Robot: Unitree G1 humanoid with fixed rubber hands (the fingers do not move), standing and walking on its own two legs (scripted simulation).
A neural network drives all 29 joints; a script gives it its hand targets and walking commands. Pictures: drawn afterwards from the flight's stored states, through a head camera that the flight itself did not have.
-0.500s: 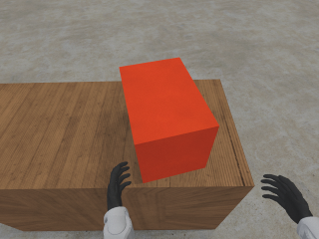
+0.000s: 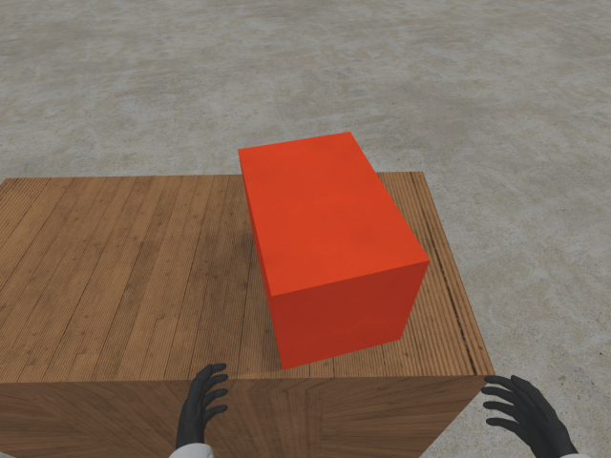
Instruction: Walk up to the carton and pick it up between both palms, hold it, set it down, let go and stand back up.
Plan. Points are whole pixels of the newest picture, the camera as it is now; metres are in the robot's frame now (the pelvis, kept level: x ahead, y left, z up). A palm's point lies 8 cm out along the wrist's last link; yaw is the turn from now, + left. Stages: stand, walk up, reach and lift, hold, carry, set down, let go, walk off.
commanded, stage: set down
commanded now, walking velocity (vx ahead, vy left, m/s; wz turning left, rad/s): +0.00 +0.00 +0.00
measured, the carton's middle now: (318, 243) +0.46 +0.04 -0.02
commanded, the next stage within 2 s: let go in 0.66 s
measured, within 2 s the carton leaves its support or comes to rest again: neither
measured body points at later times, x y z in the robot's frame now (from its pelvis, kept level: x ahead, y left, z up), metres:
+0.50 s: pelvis +0.00 +0.01 +0.01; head -0.01 +0.02 +0.46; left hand +0.16 +0.22 -0.07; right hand +0.17 -0.22 -0.07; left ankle -0.01 +0.14 -0.74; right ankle -0.02 -0.08 -0.74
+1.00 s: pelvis +0.00 +0.02 +0.00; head -0.01 +0.03 +0.45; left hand +0.17 +0.25 -0.08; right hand +0.16 -0.20 -0.08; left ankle -0.01 +0.14 -0.74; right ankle -0.02 -0.08 -0.74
